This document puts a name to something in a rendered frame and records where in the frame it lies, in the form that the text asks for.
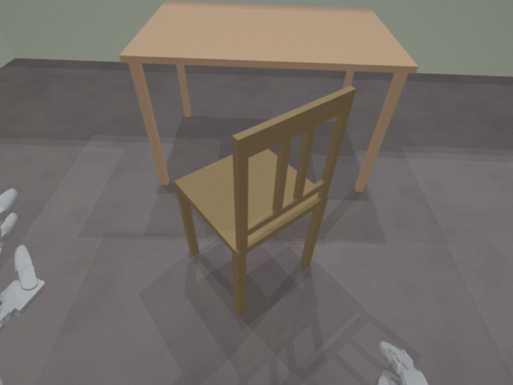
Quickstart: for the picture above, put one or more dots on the table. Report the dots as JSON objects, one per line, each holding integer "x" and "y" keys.
{"x": 267, "y": 36}

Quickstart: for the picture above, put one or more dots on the robot right hand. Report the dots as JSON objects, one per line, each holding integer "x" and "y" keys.
{"x": 403, "y": 364}

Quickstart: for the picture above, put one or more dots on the chair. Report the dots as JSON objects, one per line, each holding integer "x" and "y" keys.
{"x": 252, "y": 195}

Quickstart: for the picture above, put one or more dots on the robot left hand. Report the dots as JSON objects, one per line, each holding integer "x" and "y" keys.
{"x": 21, "y": 293}

